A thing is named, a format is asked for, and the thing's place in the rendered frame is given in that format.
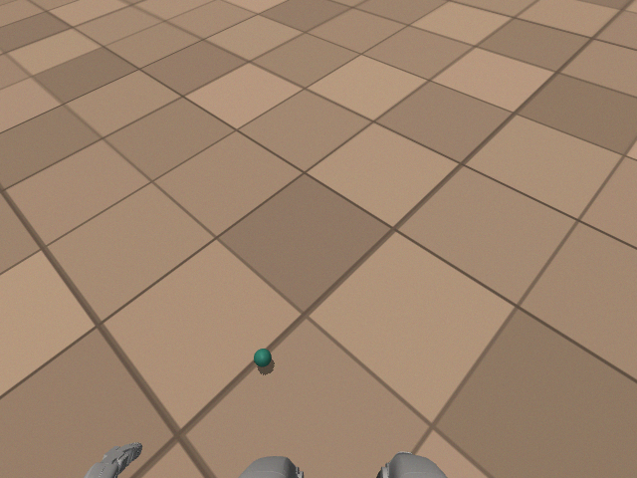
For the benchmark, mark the ball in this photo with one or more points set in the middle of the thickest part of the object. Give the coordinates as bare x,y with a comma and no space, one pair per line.
262,357

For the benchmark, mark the left robot hand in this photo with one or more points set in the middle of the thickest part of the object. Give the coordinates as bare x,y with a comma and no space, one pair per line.
115,461

